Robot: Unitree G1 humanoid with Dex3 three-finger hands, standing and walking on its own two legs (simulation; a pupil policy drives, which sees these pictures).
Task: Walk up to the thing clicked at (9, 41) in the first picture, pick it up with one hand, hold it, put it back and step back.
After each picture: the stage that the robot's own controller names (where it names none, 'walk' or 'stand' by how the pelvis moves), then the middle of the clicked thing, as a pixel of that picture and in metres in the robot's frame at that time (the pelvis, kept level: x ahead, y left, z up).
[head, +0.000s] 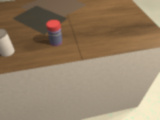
stand; (3, 43) +0.61 +0.40 +0.00
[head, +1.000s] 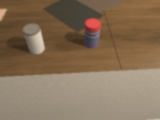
walk; (34, 39) +0.56 +0.22 +0.02
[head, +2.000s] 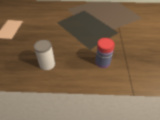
stand; (45, 55) +0.50 +0.18 +0.01
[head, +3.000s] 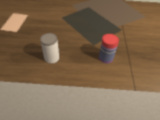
stand; (50, 48) +0.53 +0.17 +0.00
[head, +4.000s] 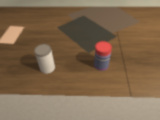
stand; (45, 59) +0.51 +0.19 +0.00
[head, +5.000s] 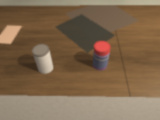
stand; (43, 59) +0.50 +0.19 +0.00
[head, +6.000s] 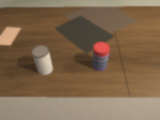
stand; (43, 60) +0.50 +0.19 +0.00
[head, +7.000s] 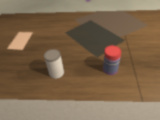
rise first; (54, 64) +0.49 +0.17 +0.00
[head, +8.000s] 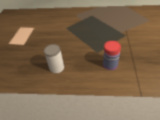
go down; (54, 59) +0.50 +0.18 +0.00
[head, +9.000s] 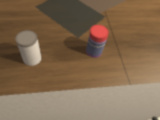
go down; (29, 49) +0.49 +0.16 +0.02
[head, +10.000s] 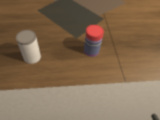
approach; (29, 47) +0.51 +0.17 +0.02
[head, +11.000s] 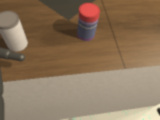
close in; (12, 32) +0.51 +0.19 +0.07
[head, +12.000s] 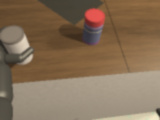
lift; (17, 46) +0.46 +0.19 +0.06
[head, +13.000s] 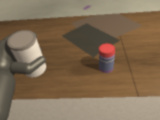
lift; (28, 55) +0.33 +0.17 +0.23
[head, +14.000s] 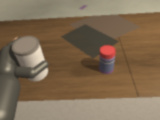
hold; (31, 59) +0.34 +0.16 +0.20
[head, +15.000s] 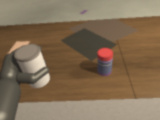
hold; (33, 66) +0.33 +0.16 +0.18
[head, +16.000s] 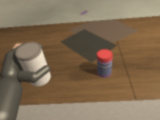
crouch; (34, 65) +0.33 +0.16 +0.19
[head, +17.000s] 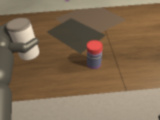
crouch; (24, 39) +0.44 +0.17 +0.19
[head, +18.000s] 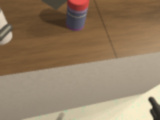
lower; out of the picture +0.53 +0.19 +0.08
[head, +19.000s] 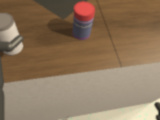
lower; (7, 35) +0.50 +0.18 +0.07
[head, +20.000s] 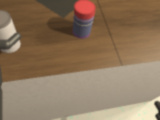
lower; (4, 33) +0.51 +0.19 +0.07
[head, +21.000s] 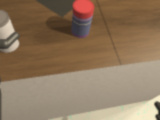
lower; (2, 32) +0.51 +0.19 +0.07
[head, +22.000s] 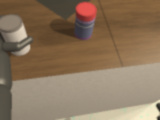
open; (15, 36) +0.50 +0.17 +0.06
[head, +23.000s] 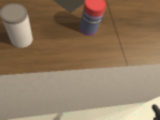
rise; (18, 27) +0.50 +0.16 +0.07
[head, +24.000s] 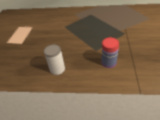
sink last; (55, 60) +0.49 +0.17 +0.03
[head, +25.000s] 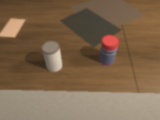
stand; (52, 56) +0.49 +0.15 +0.01
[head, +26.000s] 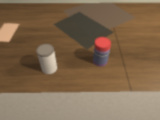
stand; (47, 59) +0.49 +0.17 +0.00
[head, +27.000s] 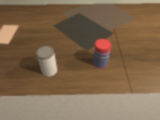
stand; (47, 61) +0.48 +0.17 +0.00
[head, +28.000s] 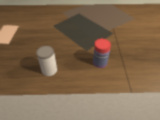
stand; (47, 61) +0.48 +0.17 +0.00
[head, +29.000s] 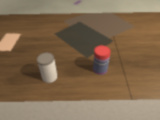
walk; (47, 68) +0.47 +0.17 +0.01
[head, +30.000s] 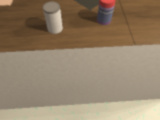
walk; (53, 18) +0.63 +0.14 +0.03
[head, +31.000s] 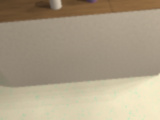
walk; out of the picture +0.95 +0.21 +0.01
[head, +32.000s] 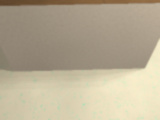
stand; out of the picture +1.18 +0.20 +0.02
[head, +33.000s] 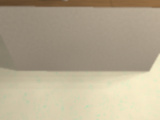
stand; out of the picture +1.16 +0.15 +0.00
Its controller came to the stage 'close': yes
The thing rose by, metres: 0.21
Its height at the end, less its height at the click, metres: +0.00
